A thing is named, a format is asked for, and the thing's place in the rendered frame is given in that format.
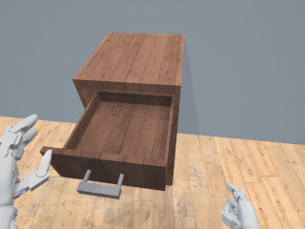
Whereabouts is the handle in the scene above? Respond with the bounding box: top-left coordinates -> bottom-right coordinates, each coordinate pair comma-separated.
76,170 -> 124,199

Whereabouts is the robot right hand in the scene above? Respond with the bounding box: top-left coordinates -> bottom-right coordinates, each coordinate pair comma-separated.
221,182 -> 259,229

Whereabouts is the robot left forearm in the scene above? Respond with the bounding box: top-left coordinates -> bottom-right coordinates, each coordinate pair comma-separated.
0,205 -> 18,229

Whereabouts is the cabinet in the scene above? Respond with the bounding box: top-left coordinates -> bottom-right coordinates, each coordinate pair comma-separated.
72,32 -> 185,186

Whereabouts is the robot left hand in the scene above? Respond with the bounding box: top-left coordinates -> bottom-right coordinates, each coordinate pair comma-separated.
0,114 -> 52,206

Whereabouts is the drawer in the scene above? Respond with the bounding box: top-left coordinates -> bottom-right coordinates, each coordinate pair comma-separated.
40,90 -> 174,191

